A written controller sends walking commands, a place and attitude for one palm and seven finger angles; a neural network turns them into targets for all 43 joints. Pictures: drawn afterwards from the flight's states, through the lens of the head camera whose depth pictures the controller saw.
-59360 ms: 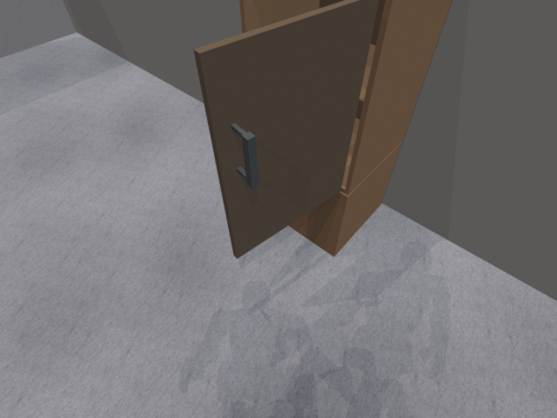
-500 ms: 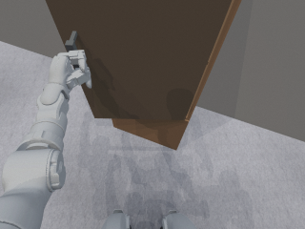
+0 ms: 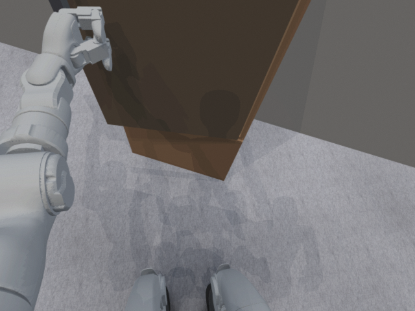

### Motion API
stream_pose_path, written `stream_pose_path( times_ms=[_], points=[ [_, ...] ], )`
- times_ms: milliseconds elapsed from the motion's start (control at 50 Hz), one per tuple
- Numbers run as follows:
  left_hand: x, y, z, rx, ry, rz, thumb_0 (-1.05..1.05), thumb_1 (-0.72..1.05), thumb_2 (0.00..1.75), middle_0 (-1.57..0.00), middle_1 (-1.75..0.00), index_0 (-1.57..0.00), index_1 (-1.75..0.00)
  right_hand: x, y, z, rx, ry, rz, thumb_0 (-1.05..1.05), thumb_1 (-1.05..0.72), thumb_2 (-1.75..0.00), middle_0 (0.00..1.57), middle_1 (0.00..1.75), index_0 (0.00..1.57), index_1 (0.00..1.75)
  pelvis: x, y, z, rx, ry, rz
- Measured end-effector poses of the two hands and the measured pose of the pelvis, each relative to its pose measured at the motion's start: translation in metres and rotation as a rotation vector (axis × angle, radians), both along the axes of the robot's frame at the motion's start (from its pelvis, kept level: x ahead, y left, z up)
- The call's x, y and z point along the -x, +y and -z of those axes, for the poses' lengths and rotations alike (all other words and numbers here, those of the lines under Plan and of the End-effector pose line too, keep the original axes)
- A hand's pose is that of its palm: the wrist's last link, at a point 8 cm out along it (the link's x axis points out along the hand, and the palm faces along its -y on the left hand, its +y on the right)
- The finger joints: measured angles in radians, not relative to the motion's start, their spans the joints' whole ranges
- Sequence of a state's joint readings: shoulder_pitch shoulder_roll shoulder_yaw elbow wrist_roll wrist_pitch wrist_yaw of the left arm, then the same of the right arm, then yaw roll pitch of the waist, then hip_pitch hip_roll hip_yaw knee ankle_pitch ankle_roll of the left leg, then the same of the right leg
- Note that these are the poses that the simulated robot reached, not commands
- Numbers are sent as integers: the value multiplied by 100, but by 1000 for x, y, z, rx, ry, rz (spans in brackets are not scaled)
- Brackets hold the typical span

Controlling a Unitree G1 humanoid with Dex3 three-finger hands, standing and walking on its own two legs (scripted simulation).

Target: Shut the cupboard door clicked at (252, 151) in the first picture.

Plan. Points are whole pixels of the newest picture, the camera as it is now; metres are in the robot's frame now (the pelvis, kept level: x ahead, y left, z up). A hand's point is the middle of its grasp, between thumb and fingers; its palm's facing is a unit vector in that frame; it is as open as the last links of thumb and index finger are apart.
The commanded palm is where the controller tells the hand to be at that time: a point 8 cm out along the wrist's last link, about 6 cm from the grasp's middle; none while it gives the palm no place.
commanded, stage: push the door shut along its arc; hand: left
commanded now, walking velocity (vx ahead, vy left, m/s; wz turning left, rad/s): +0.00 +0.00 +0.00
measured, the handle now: (74, 23) +0.63 +0.17 +0.12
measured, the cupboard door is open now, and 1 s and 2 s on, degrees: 12 4 4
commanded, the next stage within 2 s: pull the fist back off the door in 0.64 s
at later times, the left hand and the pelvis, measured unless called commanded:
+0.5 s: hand (129, 24) +0.61 +0.07 +0.13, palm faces -0.33 -0.94 +0.00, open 3.0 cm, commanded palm +0.62 +0.09 +0.12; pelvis +0.02 +0.00 -0.01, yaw -2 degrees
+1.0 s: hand (143, 18) +0.64 +0.05 +0.12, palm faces +0.12 -0.99 -0.04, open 3.0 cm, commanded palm +0.61 +0.07 +0.12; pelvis +0.01 -0.01 -0.02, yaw -1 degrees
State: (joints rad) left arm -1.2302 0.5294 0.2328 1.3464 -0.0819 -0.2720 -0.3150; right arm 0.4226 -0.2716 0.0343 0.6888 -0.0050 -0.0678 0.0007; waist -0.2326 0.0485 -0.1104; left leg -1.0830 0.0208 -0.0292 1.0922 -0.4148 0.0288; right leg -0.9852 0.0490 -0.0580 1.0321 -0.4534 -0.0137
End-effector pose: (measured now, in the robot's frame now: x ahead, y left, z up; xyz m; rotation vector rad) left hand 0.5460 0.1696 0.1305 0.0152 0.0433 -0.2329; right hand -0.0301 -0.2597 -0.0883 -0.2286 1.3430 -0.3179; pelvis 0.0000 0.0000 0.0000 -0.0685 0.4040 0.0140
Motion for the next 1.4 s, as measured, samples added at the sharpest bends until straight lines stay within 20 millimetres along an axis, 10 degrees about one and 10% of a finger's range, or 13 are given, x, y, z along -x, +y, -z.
stream_pose_path(
  times_ms=[440, 800, 940, 1160, 1400],
  points=[
    [-55, -39, -4, 5, 17, 97, 1, 89, 92, -130, -150, -130, -150, 39, 21, -4, -18, 143, 106, 1, -91, -89, 20, 30, 20, 30, -16, 4, 5, 2, 68, 31],
    [-68, -50, -3, 71, 26, 41, 4, 93, 98, -130, -150, -130, -150, 28, 0, 1, 37, 143, 47, 1, -91, -89, 20, 30, 20, 30, -12, -5, 18, 18, 111, 6],
    [-65, -65, 3, 38, -12, -346, 1, 85, 92, -130, -150, -130, -151, 25, 13, 8, -68, 135, -15, 0, -91, -89, 20, 29, 20, 30, -11, -9, 20, 13, 130, 7],
    [-51, -81, 6, 9, 23, -313, 1, 89, 91, -130, -150, -130, -150, 41, 32, -4, -172, 166, 79, 1, -91, -89, 20, 30, 20, 30, -22, -14, -4, -16, 74, 29],
    [-16, -74, 11, 10, -11, -307, 2, 90, 90, -130, -150, -130, -150, 9, 0, -16, -133, 128, 42, 1, -91, -89, 20, 30, 20, 30, -40, -18, -22, -36, 3, 25]
  ],
)
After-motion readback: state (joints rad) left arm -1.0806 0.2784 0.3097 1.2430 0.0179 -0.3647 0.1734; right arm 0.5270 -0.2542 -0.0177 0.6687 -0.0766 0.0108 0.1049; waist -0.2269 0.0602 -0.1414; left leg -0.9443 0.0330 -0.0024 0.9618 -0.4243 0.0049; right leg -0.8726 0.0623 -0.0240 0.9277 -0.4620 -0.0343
